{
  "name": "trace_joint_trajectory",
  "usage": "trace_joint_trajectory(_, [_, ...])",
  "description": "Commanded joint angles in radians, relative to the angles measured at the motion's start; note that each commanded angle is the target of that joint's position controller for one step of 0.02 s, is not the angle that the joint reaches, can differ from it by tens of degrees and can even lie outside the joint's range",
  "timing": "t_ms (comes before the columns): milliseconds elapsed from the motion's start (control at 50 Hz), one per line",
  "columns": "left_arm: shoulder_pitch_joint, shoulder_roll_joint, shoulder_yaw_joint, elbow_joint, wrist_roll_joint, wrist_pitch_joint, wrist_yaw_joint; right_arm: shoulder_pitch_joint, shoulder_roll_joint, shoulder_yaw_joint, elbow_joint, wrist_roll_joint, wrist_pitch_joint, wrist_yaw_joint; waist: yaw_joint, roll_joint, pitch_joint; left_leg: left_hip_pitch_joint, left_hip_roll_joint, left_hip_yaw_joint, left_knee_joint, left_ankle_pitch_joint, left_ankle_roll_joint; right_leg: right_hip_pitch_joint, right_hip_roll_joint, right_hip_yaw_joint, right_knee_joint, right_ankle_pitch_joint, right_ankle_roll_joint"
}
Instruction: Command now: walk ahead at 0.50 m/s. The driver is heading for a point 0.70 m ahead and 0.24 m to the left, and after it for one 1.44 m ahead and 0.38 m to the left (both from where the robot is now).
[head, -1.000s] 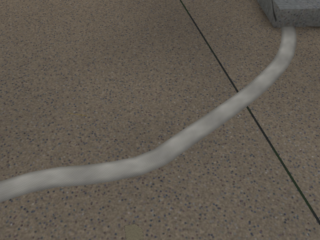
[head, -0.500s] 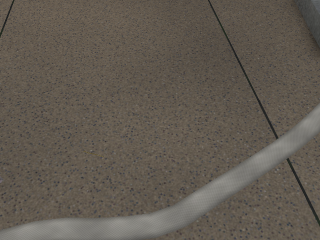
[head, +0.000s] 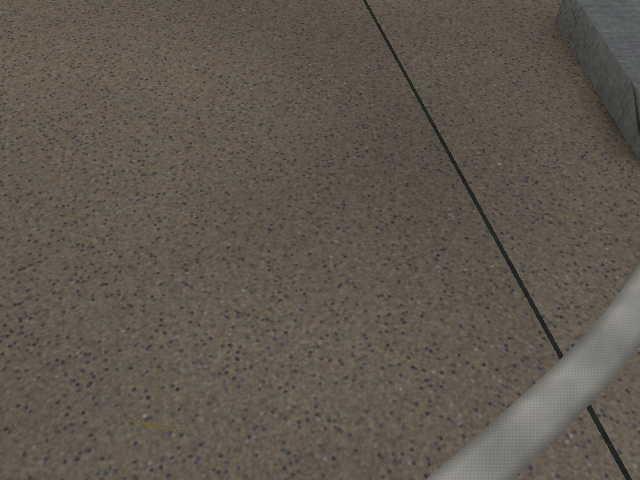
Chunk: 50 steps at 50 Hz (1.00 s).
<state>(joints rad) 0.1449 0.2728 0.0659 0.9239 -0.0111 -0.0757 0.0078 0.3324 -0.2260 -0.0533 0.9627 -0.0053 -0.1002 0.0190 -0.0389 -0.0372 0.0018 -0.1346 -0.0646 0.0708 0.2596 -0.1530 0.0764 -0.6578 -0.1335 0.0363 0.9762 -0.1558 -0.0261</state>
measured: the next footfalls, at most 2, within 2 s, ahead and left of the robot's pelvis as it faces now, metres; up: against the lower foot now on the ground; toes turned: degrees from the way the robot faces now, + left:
right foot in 0.28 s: +0.34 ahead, -0.16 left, +0.00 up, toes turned +3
left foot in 0.82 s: +0.55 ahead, +0.17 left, +0.00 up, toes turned +26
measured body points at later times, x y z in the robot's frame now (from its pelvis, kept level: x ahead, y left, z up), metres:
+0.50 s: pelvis +0.28 -0.06 +0.00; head +0.30 -0.07 +0.45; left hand +0.29 +0.22 -0.13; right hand +0.42 -0.32 -0.13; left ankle +0.27 +0.10 -0.66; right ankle +0.30 -0.16 -0.75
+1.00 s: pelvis +0.51 +0.08 -0.01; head +0.54 +0.11 +0.44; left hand +0.51 +0.39 -0.12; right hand +0.72 -0.13 -0.12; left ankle +0.51 +0.15 -0.75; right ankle +0.58 -0.09 -0.66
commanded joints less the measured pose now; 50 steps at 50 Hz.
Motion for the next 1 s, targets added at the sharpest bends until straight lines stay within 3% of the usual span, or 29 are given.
trace_joint_trajectory(20, [-0.03, 0.032, 0.007, -0.054, 0.006, -0.004, -0.004, -0.011, -0.15, -0.029, -0.048, 0.005, -0.007, -0.018, 0.026, 0.089, 0.029, 0.011, 0.266, -0.166, -0.147, 0.229, 0.14, -0.055, -0.013, 0.005, -0.157, 0.163, 0.018])
trace_joint_trajectory(80, [-0.149, 0.02, -0.001, -0.087, 0.002, -0.012, -0.011, 0.048, -0.155, -0.029, -0.026, 0.015, -0.003, -0.024, -0.012, 0.087, 0.057, 0.017, 0.245, -0.144, -0.15, 0.194, 0.123, -0.008, 0.026, -0.024, -0.322, 0.259, 0.021])
trace_joint_trajectory(160, [-0.248, 0.031, -0.005, -0.128, -0.007, -0.03, -0.031, 0.105, -0.165, -0.036, 0.0, 0.025, 0.015, -0.031, -0.033, 0.099, 0.087, 0.11, 0.284, -0.188, -0.087, 0.178, 0.123, -0.004, 0.057, -0.013, -0.443, 0.221, 0.018])
trace_joint_trajectory(220, [-0.206, 0.074, 0.008, -0.13, -0.009, -0.047, -0.041, 0.085, -0.183, -0.048, -0.003, 0.029, 0.028, -0.04, 0.015, 0.128, 0.058, 0.148, 0.315, -0.234, -0.008, 0.236, 0.098, 0.11, 0.079, -0.005, -0.496, 0.138, -0.004])
trace_joint_trajectory(240, [-0.138, 0.097, 0.02, -0.115, -0.009, -0.051, -0.039, 0.062, -0.188, -0.05, -0.01, 0.028, 0.032, -0.04, 0.057, 0.139, 0.021, 0.14, 0.301, -0.23, 0.062, 0.339, 0.085, 0.217, 0.101, -0.025, -0.511, 0.108, -0.018])
trace_joint_trajectory(260, [0.008, 0.14, 0.044, -0.072, -0.006, -0.054, -0.032, 0.047, -0.167, -0.042, -0.02, 0.024, 0.034, -0.039, 0.124, 0.128, -0.072, 0.092, 0.245, -0.197, 0.22, 0.421, 0.057, 0.424, 0.11, -0.036, -0.513, 0.105, -0.045])
trace_joint_trajectory(280, [0.194, 0.21, 0.064, -0.041, 0.013, -0.056, -0.022, 0.036, -0.123, -0.024, -0.053, 0.01, 0.035, -0.038, 0.19, 0.049, -0.232, -0.091, 0.17, -0.146, 0.514, 0.235, 0.018, 0.731, -0.047, 0.117, -0.47, 0.097, -0.106])
trace_joint_trajectory(300, [0.272, 0.284, 0.081, -0.02, 0.017, -0.045, -0.023, 0.171, 0.011, 0.009, -0.069, 0.022, 0.018, -0.034, 0.132, -0.235, -0.377, -0.491, 0.011, -0.084, 0.875, -0.312, -0.051, 1.087, -0.295, 0.552, -0.557, -0.067, -0.25])
trace_joint_trajectory(320, [0.262, 0.185, 0.053, -0.03, 0.013, -0.043, -0.023, 0.145, -0.083, -0.01, -0.058, 0.042, 0.005, -0.033, 0.152, -0.21, -0.385, -0.587, 0.05, -0.213, 1.027, -0.436, -0.043, 1.057, -0.288, 0.671, -0.648, -0.189, -0.238])
trace_joint_trajectory(340, [0.183, 0.125, 0.035, -0.044, 0.009, -0.044, -0.019, 0.059, -0.15, -0.03, -0.086, 0.058, 0.001, -0.034, 0.145, -0.149, -0.236, -0.651, 0.096, -0.206, 1.064, -0.363, -0.031, 0.929, -0.26, 0.513, -0.666, -0.195, -0.189])
trace_joint_trajectory(360, [0.112, 0.098, 0.026, -0.055, 0.01, -0.043, -0.018, 0.011, -0.148, -0.033, -0.096, 0.054, 0.005, -0.04, 0.118, -0.074, -0.15, -0.624, 0.147, -0.18, 1.042, -0.273, -0.028, 0.781, -0.228, 0.388, -0.692, -0.13, -0.163])
trace_joint_trajectory(380, [0.058, 0.071, 0.019, -0.054, 0.016, -0.044, -0.02, -0.015, -0.138, -0.039, -0.102, 0.041, 0.011, -0.043, 0.091, -0.045, -0.085, -0.581, 0.177, -0.175, 0.994, -0.212, -0.028, 0.651, -0.193, 0.295, -0.73, -0.067, -0.15])
trace_joint_trajectory(400, [0.031, 0.056, 0.014, -0.05, 0.025, -0.047, -0.02, 0.004, -0.118, -0.045, -0.103, 0.039, 0.025, -0.042, 0.056, -0.076, -0.059, -0.521, 0.205, -0.183, 0.96, -0.172, -0.025, 0.569, -0.167, 0.217, -0.763, -0.028, -0.139])
trace_joint_trajectory(440, [0.017, 0.055, 0.019, -0.038, 0.024, -0.05, -0.018, 0.017, -0.076, -0.044, -0.111, 0.043, 0.052, -0.037, 0.032, -0.077, -0.024, -0.485, 0.222, -0.171, 0.924, -0.142, -0.026, 0.493, -0.151, 0.117, -0.817, 0.017, -0.148])
trace_joint_trajectory(500, [0.035, 0.093, 0.033, -0.022, 0.025, -0.055, -0.005, -0.044, -0.076, -0.048, -0.149, 0.033, 0.073, -0.036, 0.027, -0.031, 0.016, -0.553, 0.23, -0.18, 0.842, -0.038, -0.041, 0.488, -0.157, 0.018, -0.855, 0.097, -0.162])
trace_joint_trajectory(620, [0.085, 0.136, 0.045, -0.015, 0.019, -0.037, 0.014, -0.224, -0.061, -0.034, -0.213, 0.026, 0.062, 0.0, 0.08, -0.002, 0.063, -0.558, 0.206, -0.098, 0.541, 0.185, -0.047, 0.559, -0.134, -0.164, -0.864, 0.165, -0.134])
trace_joint_trajectory(720, [0.152, 0.174, 0.059, -0.001, -0.003, -0.005, 0.014, -0.342, -0.071, -0.027, -0.285, 0.029, 0.065, 0.03, 0.109, -0.01, 0.102, -0.573, 0.175, -0.027, 0.413, 0.076, -0.011, 0.718, -0.18, -0.224, -0.79, 0.258, -0.111])
trace_joint_trajectory(760, [0.132, 0.2, 0.066, -0.009, -0.012, 0.008, 0.015, -0.31, -0.101, -0.041, -0.298, 0.028, 0.069, 0.036, 0.069, -0.04, 0.059, -0.474, 0.12, 0.026, 0.397, -0.024, 0.024, 0.752, -0.185, -0.255, -0.676, 0.555, -0.09])
trace_joint_trajectory(780, [0.118, 0.214, 0.07, -0.015, -0.018, 0.015, 0.016, -0.239, -0.128, -0.056, -0.288, 0.03, 0.071, 0.036, 0.023, -0.055, 0.009, -0.369, 0.076, 0.057, 0.391, -0.065, 0.047, 0.752, -0.177, -0.272, -0.559, 0.726, -0.078])
trace_joint_trajectory(800, [0.095, 0.217, 0.068, -0.022, -0.024, 0.024, 0.016, -0.094, -0.17, -0.083, -0.252, 0.034, 0.07, 0.032, -0.063, -0.04, -0.065, -0.171, 0.021, 0.081, 0.323, -0.017, 0.08, 0.705, -0.143, -0.302, -0.362, 0.796, -0.052])
trace_joint_trajectory(820, [0.104, 0.192, 0.058, -0.033, -0.009, 0.021, 0.018, 0.082, -0.253, -0.123, -0.203, 0.035, 0.077, 0.013, -0.136, 0.027, -0.159, 0.138, 0.043, -0.025, 0.292, 0.014, 0.126, 0.497, -0.105, -0.308, -0.08, 0.597, -0.002])
trace_joint_trajectory(840, [0.162, 0.036, 0.013, -0.091, 0.037, -0.001, 0.009, 0.08, -0.375, -0.142, -0.197, 0.042, 0.075, 0.0, -0.029, 0.307, -0.194, 0.431, 0.301, -0.548, 0.216, -0.077, 0.275, 0.043, 0.075, -0.265, 0.282, -0.301, 0.063])
trace_joint_trajectory(860, [0.112, 0.073, 0.008, -0.118, -0.001, -0.049, -0.004, 0.106, -0.336, -0.12, -0.239, 0.024, 0.055, 0.008, -0.057, 0.234, -0.366, 0.532, 0.415, -0.926, 0.039, -0.219, 0.373, -0.1, 0.155, 0.004, 0.44, -0.461, 0.058])
trace_joint_trajectory(880, [0.002, 0.128, 0.023, -0.148, -0.042, -0.074, -0.013, 0.086, -0.26, -0.098, -0.229, 0.014, 0.039, 0.015, -0.084, 0.153, -0.251, 0.49, 0.392, -0.801, 0.012, -0.142, 0.312, -0.206, 0.107, 0.041, 0.444, -0.369, 0.031])
trace_joint_trajectory(900, [-0.01, 0.12, 0.017, -0.148, -0.035, -0.087, -0.012, 0.037, -0.222, -0.087, -0.233, 0.02, 0.03, 0.013, -0.051, 0.113, -0.169, 0.364, 0.35, -0.655, 0.028, -0.063, 0.273, -0.194, 0.061, 0.039, 0.369, -0.281, 0.007])
trace_joint_trajectory(920, [-0.001, 0.124, 0.023, -0.13, -0.008, -0.087, -0.004, -0.048, -0.186, -0.075, -0.252, 0.021, 0.029, 0.011, -0.004, 0.058, -0.116, 0.212, 0.307, -0.548, 0.028, 0.029, 0.239, -0.115, 0.023, 0.044, 0.279, -0.22, 0.008])
trace_joint_trajectory(940, [0.018, 0.14, 0.034, -0.122, 0.004, -0.075, -0.002, -0.103, -0.155, -0.063, -0.271, 0.013, 0.027, 0.008, 0.034, 0.066, -0.092, 0.101, 0.277, -0.479, 0.011, 0.119, 0.222, -0.032, 0.0, 0.051, 0.213, -0.183, 0.011])
trace_joint_trajectory(960, [0.03, 0.141, 0.038, -0.123, 0.007, -0.059, -0.004, -0.119, -0.152, -0.06, -0.281, 0.008, 0.027, 0.004, 0.053, 0.072, -0.083, 0.039, 0.264, -0.457, -0.012, 0.154, 0.221, 0.017, -0.005, 0.051, 0.174, -0.164, 0.019])
trace_joint_trajectory(1000, [0.016, 0.112, 0.034, -0.137, 0.02, -0.037, -0.003, -0.099, -0.178, -0.065, -0.279, 0.016, 0.022, -0.008, 0.062, 0.057, -0.062, -0.032, 0.247, -0.407, -0.035, 0.232, 0.228, 0.04, 0.007, 0.032, 0.08, -0.125, 0.049])
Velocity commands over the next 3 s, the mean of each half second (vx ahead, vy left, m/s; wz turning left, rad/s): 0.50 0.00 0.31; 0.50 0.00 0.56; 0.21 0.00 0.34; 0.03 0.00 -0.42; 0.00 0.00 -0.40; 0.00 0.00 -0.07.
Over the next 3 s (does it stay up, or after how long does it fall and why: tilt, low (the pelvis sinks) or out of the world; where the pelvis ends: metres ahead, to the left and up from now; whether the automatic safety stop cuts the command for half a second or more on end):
stays up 0.73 0.17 -0.02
